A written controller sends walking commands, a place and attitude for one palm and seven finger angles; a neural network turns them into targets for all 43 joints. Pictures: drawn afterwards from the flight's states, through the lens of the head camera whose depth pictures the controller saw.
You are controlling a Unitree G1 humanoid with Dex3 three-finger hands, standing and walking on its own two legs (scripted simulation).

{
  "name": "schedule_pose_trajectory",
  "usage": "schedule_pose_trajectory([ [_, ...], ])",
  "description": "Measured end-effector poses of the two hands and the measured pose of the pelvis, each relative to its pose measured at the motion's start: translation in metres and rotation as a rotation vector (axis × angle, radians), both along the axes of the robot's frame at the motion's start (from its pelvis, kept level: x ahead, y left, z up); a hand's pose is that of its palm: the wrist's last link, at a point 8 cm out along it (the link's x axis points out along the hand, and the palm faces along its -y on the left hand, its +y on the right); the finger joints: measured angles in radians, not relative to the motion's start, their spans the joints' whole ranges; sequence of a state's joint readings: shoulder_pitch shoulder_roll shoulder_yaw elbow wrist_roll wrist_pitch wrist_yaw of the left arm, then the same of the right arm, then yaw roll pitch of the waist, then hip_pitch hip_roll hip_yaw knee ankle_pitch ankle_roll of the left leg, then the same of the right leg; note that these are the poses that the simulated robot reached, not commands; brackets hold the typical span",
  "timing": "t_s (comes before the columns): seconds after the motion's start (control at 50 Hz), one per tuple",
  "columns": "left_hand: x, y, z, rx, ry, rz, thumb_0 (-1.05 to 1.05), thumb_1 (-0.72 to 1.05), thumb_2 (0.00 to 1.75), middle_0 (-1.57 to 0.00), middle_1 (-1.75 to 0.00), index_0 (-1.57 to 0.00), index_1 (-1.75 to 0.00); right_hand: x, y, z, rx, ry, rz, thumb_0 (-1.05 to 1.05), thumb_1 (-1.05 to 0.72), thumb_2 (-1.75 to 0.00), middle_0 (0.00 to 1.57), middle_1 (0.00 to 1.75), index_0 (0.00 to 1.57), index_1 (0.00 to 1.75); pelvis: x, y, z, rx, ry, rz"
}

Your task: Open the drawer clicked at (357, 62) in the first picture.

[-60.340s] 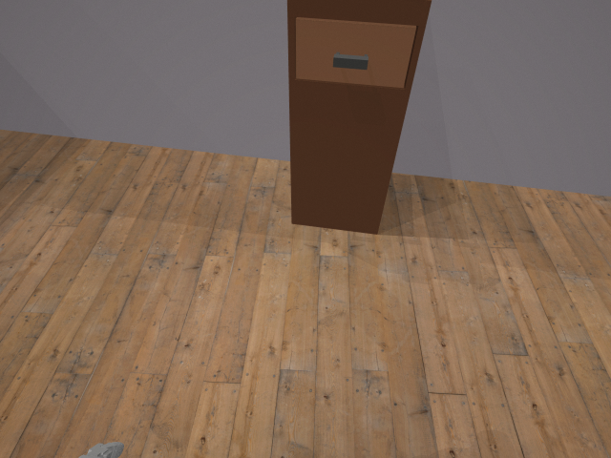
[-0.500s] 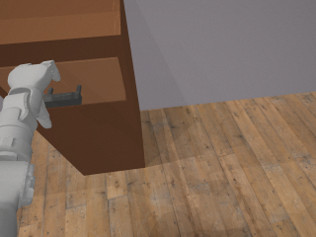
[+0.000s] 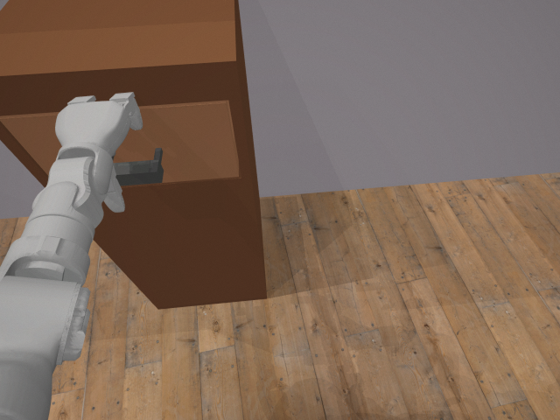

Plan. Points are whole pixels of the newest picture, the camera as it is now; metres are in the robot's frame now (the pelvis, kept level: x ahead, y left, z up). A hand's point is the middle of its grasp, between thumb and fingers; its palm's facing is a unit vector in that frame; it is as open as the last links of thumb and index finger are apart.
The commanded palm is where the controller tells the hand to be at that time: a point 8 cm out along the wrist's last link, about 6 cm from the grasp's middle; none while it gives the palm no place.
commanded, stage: move the hooked fingers above the handle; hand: left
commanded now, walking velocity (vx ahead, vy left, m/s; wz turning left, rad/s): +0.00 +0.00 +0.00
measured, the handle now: (132, 164) +0.53 +0.24 +0.04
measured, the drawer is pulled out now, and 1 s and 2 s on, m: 0.00 0.00 0.00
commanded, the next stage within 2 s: lower the fingers behind the handle in 0.02 s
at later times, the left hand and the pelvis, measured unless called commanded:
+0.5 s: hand (105, 177) +0.48 +0.27 +0.06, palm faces -0.04 -0.03 -1.00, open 13.8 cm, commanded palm +0.46 +0.26 +0.12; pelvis +0.00 -0.01 -0.01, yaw +1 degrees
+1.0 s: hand (109, 192) +0.47 +0.27 +0.03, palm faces -0.09 -0.02 -1.00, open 13.8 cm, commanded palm +0.46 +0.26 +0.09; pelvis +0.00 +0.00 -0.01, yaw +0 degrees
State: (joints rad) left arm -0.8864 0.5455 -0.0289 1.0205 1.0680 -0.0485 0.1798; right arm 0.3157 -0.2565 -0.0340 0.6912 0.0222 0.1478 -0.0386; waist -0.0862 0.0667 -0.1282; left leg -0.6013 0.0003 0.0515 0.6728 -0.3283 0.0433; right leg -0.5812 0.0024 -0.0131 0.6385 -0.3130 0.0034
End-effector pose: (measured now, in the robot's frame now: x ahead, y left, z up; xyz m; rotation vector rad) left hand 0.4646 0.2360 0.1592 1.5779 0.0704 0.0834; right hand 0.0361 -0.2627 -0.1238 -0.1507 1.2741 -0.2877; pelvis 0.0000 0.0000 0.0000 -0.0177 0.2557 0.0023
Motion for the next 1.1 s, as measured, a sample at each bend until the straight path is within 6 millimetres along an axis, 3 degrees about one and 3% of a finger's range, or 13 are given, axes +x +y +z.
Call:
schedule_pose_trajectory([
  [0.14,-0.006,0.009,-0.005,-0.016,0.091,0.040,0.00,-0.49,0.30,-0.34,-1.21,-0.34,-1.22,-0.004,0.004,0.003,0.007,-0.027,-0.019,0.01,-0.91,-0.90,0.20,0.30,0.21,0.30,-0.003,-0.005,0.003,0.007,-0.020,-0.011],
  [0.3,-0.017,0.025,-0.024,-0.018,0.107,-0.010,0.00,-0.49,0.30,-0.32,-1.20,-0.33,-1.20,-0.021,-0.018,0.007,-0.061,0.049,-0.006,0.01,-0.91,-0.90,0.20,0.30,0.21,0.30,-0.003,-0.008,0.000,0.002,-0.003,0.005],
  [0.46,-0.011,0.030,-0.039,-0.036,0.054,-0.027,0.00,-0.49,0.30,-0.32,-1.20,-0.32,-1.20,-0.027,-0.034,0.012,-0.115,0.106,-0.007,0.01,-0.91,-0.90,0.20,0.30,0.21,0.30,0.001,-0.007,-0.004,-0.007,0.035,0.014],
  [0.6,-0.001,0.029,-0.044,-0.040,0.039,-0.009,0.00,-0.49,0.30,-0.33,-1.21,-0.35,-1.23,-0.022,-0.025,0.008,-0.094,0.108,-0.015,0.01,-0.91,-0.90,0.20,0.30,0.21,0.30,0.007,-0.003,-0.006,-0.011,0.053,0.007],
  [0.84,-0.008,0.029,-0.057,-0.032,0.097,0.006,0.00,-0.49,0.30,-0.31,-1.21,-0.32,-1.21,-0.008,0.003,-0.002,-0.017,0.068,-0.011,0.01,-0.91,-0.90,0.20,0.30,0.21,0.30,0.008,0.003,-0.006,-0.011,0.046,-0.001],
  [1.1,-0.010,0.033,-0.081,-0.035,0.075,-0.012,0.00,-0.49,0.30,-0.31,-1.21,-0.32,-1.20,-0.024,-0.006,-0.004,-0.062,0.126,0.005,0.01,-0.91,-0.90,0.20,0.30,0.21,0.30,0.002,0.006,-0.015,-0.020,0.082,0.012],
])
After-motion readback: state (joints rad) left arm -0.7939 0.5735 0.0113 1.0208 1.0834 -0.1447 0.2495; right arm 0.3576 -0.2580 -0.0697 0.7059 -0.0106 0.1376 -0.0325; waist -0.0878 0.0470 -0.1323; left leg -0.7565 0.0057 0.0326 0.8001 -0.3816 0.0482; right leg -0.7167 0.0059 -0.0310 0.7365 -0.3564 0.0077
